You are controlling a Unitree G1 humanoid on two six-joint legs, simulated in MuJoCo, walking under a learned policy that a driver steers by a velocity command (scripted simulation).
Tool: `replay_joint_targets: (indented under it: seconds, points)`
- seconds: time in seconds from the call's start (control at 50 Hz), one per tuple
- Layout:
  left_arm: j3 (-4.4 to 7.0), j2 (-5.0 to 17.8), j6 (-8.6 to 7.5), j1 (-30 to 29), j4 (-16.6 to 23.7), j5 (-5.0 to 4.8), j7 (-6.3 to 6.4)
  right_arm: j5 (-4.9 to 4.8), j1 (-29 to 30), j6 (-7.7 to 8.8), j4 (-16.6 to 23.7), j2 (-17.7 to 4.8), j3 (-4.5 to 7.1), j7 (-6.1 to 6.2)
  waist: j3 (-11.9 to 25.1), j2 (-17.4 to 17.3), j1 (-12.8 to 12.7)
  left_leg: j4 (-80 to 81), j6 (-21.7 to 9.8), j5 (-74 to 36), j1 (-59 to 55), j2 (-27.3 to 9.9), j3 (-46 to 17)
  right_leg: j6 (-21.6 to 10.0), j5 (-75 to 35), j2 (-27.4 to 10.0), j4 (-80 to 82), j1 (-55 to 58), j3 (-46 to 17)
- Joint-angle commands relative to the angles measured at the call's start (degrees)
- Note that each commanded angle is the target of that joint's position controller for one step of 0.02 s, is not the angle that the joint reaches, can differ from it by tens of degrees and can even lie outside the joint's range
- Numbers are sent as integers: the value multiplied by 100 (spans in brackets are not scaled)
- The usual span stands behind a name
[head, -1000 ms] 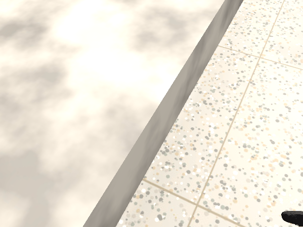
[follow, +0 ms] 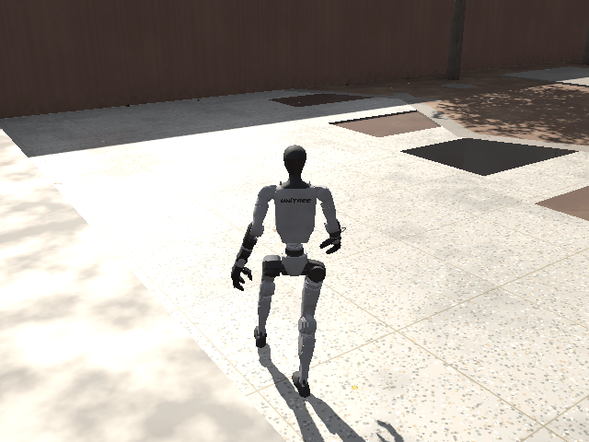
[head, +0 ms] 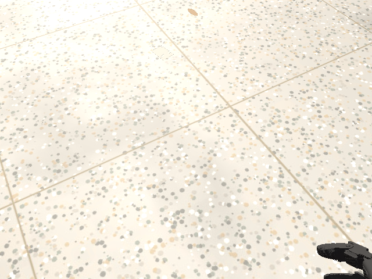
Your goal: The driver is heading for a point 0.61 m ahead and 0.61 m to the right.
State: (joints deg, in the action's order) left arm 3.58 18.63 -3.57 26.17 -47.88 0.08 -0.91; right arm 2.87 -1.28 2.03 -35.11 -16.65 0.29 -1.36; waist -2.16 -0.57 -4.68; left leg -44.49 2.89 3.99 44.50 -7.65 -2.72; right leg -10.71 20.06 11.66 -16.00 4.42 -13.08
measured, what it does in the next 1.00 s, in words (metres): walks ahead, turning right: left foot, then right foot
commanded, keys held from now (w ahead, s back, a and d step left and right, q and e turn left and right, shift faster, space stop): w+e+shift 0.44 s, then w+shift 0.50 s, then w+e+shift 0.06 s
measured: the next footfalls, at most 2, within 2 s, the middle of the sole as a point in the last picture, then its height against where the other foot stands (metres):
left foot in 0.12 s outside the picture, level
right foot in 0.56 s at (265, 220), level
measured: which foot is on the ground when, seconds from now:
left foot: up 0.00-0.10, down 0.12-0.56, up 0.58-0.96, down 0.98-1.00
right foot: down 0.00-0.10, up 0.12-0.54, down 0.56-1.00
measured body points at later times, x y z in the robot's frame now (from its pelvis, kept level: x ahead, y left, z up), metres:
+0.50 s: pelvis +0.48 -0.04 -0.02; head +0.50 -0.07 +0.43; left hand +0.84 +0.01 -0.05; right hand +0.28 -0.24 -0.15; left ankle +0.32 +0.16 -0.72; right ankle +0.63 -0.19 -0.69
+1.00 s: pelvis +0.93 -0.30 -0.03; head +0.95 -0.32 +0.42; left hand +1.05 -0.03 -0.15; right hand +0.96 -0.62 -0.10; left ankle +1.12 -0.33 -0.73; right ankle +0.66 -0.18 -0.70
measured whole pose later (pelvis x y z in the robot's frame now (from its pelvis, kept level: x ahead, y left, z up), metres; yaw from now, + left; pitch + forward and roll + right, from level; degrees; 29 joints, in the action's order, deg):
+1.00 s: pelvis +0.93 -0.30 -0.03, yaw -39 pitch +1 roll +0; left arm 2.7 17.6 -5.4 27.8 -56.1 1.9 0.5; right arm 1.7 -1.9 3.4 -38.6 -15.5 0.0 -1.0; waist -2.6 -0.2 -3.7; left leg -32.2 -5.2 1.4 32.5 -0.7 4.8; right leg -7.5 25.2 6.1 -23.1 13.8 -4.2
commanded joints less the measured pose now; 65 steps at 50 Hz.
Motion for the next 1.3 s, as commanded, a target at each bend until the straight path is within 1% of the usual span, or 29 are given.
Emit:
replay_joint_targets:
  seconds: [0.02, 0.06, 0.1, 0.12, 0.14, 0.16, 0.2, 0.26, 0.32, 0.42, 0.48, 0.54, 0.56, 0.58, 0.6, 0.64, 0.7, 0.78, 0.86, 0.94, 0.98, 1.0, 1.02, 1.04, 1.08, 1.1, 1.16, 1.22, 1.3]
  points:
    - [271, 1005, -126, -106, 249, -56, 60, -60, 568, 78, 520, -454, 87, -18, -268, 269, 72, 745, -188, -824, -1491, 561, 394, -430, -4165, -1269, 468, -1251, -1113]
    - [319, 1217, -124, -333, 241, -65, 116, -98, 35, 92, 397, -646, 155, 37, 177, 246, 379, 1274, -292, -575, -2853, 888, 378, -126, -5437, -1199, -227, -1124, -1061]
    - [393, 1595, -161, -826, 250, 57, 67, -212, -2073, 98, -93, -1264, 440, 253, 1306, 297, 1655, 1057, -336, 308, -5354, 820, 290, 161, -6051, -1075, -2697, -1647, -984]
    - [247, 981, -249, -999, 347, 127, 49, -94, -3263, 113, -341, -1650, 592, 401, 1909, -205, 2070, 998, -484, 1973, -6674, -99, -628, 261, -3997, -667, -4726, -2525, -637]
    - [-11, 29, -211, -254, 613, -161, 60, 171, -2965, 161, -300, -1938, 620, 377, 2662, -2245, 1206, 2050, -938, 3369, -7557, -1953, -3578, 378, 1056, -72, -6527, -4028, 5]
    - [-11, 616, -169, -532, 613, -16, 115, 70, -2300, 133, -196, -1549, 633, 302, 2380, -1966, 1125, 2738, -973, 4170, -6790, -1819, -4500, 243, 319, -528, -6733, -4417, 346]
    - [48, 838, -21, -1128, 465, 179, -1, 26, -1587, 121, -251, -710, 444, 270, 900, -512, 948, 2794, -1022, 3362, -5148, -1368, -2758, 280, -535, -1164, -6359, -4444, 648]
    - [-75, 223, 204, -1544, 671, 231, -226, -15, -1993, 235, -800, -318, 311, 201, 93, -262, 669, 3110, -827, 1804, -4093, -1062, -1130, 344, -482, -1561, -6125, -4484, 738]
    - [-206, -61, 328, -2161, 1122, 232, -345, -154, -1980, 420, -1048, -263, 288, 83, -311, -327, 454, 3428, -651, 285, -3731, -1051, 111, 402, -924, -1769, -5722, -4882, 905]
    - [-314, -43, 325, -3043, 1578, 170, -541, -130, -1956, 531, -1234, -654, 351, 119, -773, -140, 274, 3872, -481, -1825, -3525, -582, 1866, 155, -1993, -1531, -3528, -4186, 1891]
    - [-270, 92, 246, -2848, 1386, 210, -480, -164, -2414, 422, -1330, -1030, 409, 200, -383, -265, 127, 3192, -490, -5387, -4317, -641, 2028, -87, -1863, -818, -2897, -3116, 2408]
    - [73, 702, 199, 182, 370, 197, -192, -136, -1841, 178, -1110, -1411, 464, 238, 1027, -567, -1289, -484, -668, -6048, -3713, -744, 1817, -390, -1208, -474, -2179, 197, 1799]
    - [250, 1041, 249, 156, 185, 185, -40, -59, -1977, 136, -1154, -1080, 435, 169, 924, 192, -925, -2675, -562, -1066, -2421, -45, 1703, -460, -561, -975, -1991, 1069, 921]
    - [314, 1606, 297, -551, 510, 287, 16, -136, -2679, 164, -694, -400, 272, 135, 1485, 1344, 155, -4675, -349, 2625, -687, 515, 1194, -984, -1271, -2574, -1667, 2032, -1839]
    - [351, 1504, 337, -151, 570, 211, 66, -246, -2037, 274, -350, -781, 287, 131, 2180, 771, -290, -4947, -375, 2046, -4, 645, 207, -1357, -237, -2777, -463, 2270, -3037]
    - [281, 1021, 170, -555, 351, 163, 162, -244, -1589, 335, -421, -722, 231, 138, 474, -178, 118, -3994, -412, 1437, 130, 113, 162, -965, -220, -2561, 142, 428, -2073]
    - [43, 396, -120, -872, 213, 107, 219, -21, -1769, 70, -600, -458, 159, 21, 28, -370, 731, -2855, -252, 1526, -963, -262, 17, -708, -1063, -1963, 424, -1409, -892]
    - [31, 377, -317, -532, -19, 8, 81, -55, -457, 29, -117, -203, 45, -94, -647, -16, 490, -880, -183, 397, -726, -309, 427, -586, -2026, -1473, 1076, -1955, 115]
    - [47, 535, -458, -173, -222, -95, 35, -204, 119, 129, 23, -176, 15, -176, -536, -22, 238, 875, -564, -1728, -1794, 164, 789, -287, -3289, -1554, 1674, -1531, 512]
    - [118, 976, -359, 49, -433, 114, 135, -134, -363, 144, -99, -610, 183, -54, 223, 400, 584, 1215, -880, -576, -2428, 932, 992, 72, -7071, -1882, 140, 227, 790]
    - [159, 1163, -202, -334, -437, 275, 216, -141, -2465, 108, -672, -991, 393, 154, 1137, 461, 1753, 1202, -986, 369, -4614, 910, 695, 177, -6975, -1830, -2570, -471, 770]
    - [34, 649, -220, -377, -304, 318, 213, -33, -3501, 85, -856, -1468, 537, 290, 1760, -77, 2033, 861, -1058, 1893, -5938, -219, -509, 193, -4855, -1420, -4838, -1659, 883]
    - [-138, -127, -304, 555, -82, -138, 103, 78, -3134, 117, -864, -1832, 637, 196, 2643, -2433, 1057, 2381, -1777, 3365, -7084, -1796, -4164, 445, 362, -271, -7076, -3636, 733]
    - [-109, 404, -299, 36, -147, -25, 183, 29, -2380, 109, -670, -1265, 596, 86, 2027, -1037, 1085, 2947, -1689, 3861, -6484, -1586, -4336, 277, -84, -750, -7274, -4271, 505]
    - [-106, 365, -210, -744, -76, 17, 178, 46, -1782, 231, -767, -476, 399, 69, 431, 421, 840, 2884, -1554, 741, -4569, -1412, -2237, 379, -592, -1277, -6741, -4097, 732]
    - [-103, 198, -110, -900, -10, 64, 135, 36, -1775, 292, -895, -353, 332, 81, 121, 456, 656, 2849, -1413, -792, -4068, -1157, -1312, 413, -465, -1408, -6508, -3936, 728]
    - [-105, -91, 196, -838, 112, 108, 59, -169, -1872, 462, -1178, -210, 260, 16, -113, -189, 311, 2930, -1099, -3205, -3525, -1018, 155, 576, -134, -1461, -5793, -3822, 989]
    - [-194, -313, 221, -1458, 519, 87, -110, -252, -1232, 490, -1101, -279, 261, 61, -275, -653, 105, 3105, -834, -3536, -3041, -340, 1450, 633, -1396, -1329, -3684, -3461, 1571]
    - [-149, -202, 190, -1363, 493, 158, -291, -405, -1171, 457, -970, -677, 409, 205, 237, -468, 47, 2338, -645, -3628, -3415, -325, 1873, 544, -2862, -858, -2066, -2218, 2205]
